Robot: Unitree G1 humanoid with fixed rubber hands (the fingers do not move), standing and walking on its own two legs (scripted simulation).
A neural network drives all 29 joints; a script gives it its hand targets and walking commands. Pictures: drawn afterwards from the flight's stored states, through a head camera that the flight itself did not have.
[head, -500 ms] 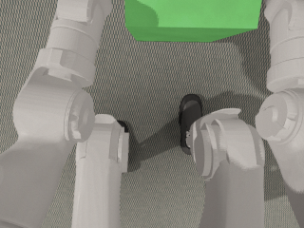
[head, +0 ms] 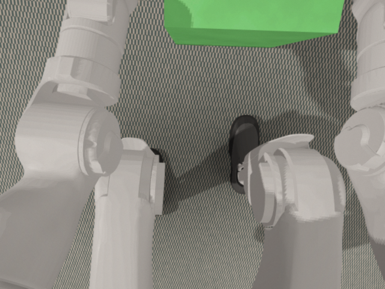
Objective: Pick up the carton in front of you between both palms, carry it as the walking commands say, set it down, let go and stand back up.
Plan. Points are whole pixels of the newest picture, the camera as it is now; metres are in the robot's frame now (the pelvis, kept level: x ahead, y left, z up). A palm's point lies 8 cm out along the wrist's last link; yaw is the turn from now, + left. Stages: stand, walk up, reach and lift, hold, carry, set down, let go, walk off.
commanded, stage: set down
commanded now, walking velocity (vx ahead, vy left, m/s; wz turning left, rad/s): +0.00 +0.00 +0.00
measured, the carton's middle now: out of the picture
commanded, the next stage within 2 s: let go in 1.40 s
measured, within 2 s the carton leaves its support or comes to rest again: neither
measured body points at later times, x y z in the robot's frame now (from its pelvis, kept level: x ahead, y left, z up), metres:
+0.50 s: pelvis +0.00 -0.01 +0.01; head +0.39 -0.05 +0.22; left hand +0.61 +0.06 -0.16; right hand +0.56 -0.31 -0.16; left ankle +0.09 +0.11 -0.34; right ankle +0.15 -0.14 -0.34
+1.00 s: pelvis +0.02 -0.01 +0.12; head +0.37 -0.07 +0.40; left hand +0.62 +0.06 +0.01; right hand +0.56 -0.32 +0.01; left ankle +0.09 +0.11 -0.34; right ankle +0.15 -0.14 -0.34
